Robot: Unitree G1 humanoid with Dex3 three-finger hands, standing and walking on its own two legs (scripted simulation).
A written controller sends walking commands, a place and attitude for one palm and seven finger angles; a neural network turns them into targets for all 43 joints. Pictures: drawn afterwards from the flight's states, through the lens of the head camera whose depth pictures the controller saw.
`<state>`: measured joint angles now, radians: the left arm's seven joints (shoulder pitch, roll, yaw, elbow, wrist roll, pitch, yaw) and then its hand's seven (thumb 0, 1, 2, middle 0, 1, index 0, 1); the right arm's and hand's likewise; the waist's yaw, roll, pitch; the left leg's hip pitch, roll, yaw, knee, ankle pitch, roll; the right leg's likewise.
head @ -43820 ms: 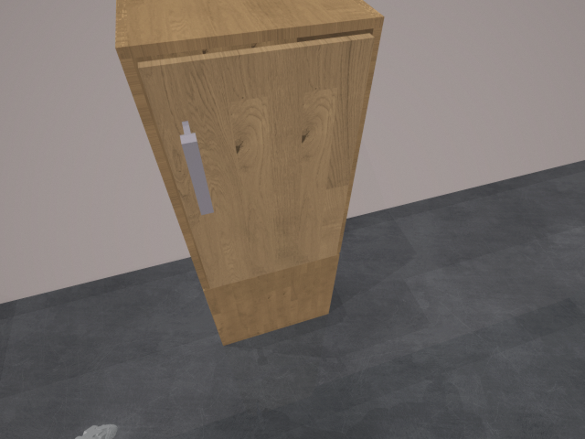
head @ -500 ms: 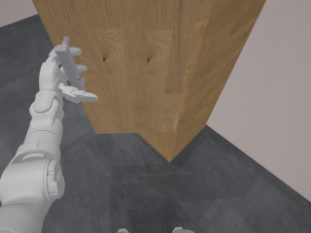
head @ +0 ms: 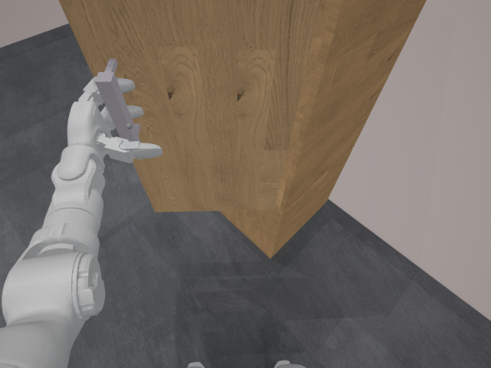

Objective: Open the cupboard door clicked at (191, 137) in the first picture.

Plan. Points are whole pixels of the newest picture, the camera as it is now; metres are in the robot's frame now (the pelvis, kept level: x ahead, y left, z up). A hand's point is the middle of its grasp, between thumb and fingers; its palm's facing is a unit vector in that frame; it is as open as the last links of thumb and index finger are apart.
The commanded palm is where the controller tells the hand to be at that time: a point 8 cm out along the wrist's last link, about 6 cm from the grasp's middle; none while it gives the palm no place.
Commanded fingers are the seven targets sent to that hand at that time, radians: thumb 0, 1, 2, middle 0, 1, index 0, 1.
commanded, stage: close the thumb around the handle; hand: left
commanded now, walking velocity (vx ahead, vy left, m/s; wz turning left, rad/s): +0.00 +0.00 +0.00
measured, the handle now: (123, 108) +0.53 +0.19 +0.11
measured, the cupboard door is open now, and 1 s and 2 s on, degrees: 47 57 91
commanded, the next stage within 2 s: pull the door open along its arc in 0.52 s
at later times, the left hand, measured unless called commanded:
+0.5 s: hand (131, 125) +0.48 +0.17 +0.11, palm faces +0.02 -1.00 +0.00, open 5.7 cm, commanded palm +0.45 +0.22 +0.11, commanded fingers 0.00 0.90 0.90 -0.40 -1.35 -0.40 -1.35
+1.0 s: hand (132, 152) +0.43 +0.16 +0.11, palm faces -0.01 -1.00 +0.00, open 6.0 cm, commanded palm +0.37 +0.21 +0.11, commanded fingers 0.00 0.90 0.90 -0.40 -1.35 -0.40 -1.35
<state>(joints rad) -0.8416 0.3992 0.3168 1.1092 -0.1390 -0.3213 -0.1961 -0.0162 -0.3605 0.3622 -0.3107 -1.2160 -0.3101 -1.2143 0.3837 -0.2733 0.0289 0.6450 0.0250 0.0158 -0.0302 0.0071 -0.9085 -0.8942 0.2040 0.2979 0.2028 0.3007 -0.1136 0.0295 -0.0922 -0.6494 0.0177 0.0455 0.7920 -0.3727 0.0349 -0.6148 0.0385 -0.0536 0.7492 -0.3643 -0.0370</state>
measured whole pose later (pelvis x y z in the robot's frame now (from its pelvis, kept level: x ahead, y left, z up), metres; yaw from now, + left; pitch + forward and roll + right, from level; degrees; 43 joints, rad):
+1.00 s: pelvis +0.02 +0.00 +0.01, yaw -2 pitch +10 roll -1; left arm -0.45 0.28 0.27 0.66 -0.21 -0.26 -0.18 0.00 0.70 0.73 -0.36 -1.35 -0.34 -1.35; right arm 0.38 -0.26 0.01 0.59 0.04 0.03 -0.01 0.01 -0.91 -0.89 0.20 0.30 0.20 0.30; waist -0.07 0.04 -0.12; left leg -0.53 0.02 0.08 0.73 -0.38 0.03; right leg -0.51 0.05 -0.02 0.70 -0.36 -0.04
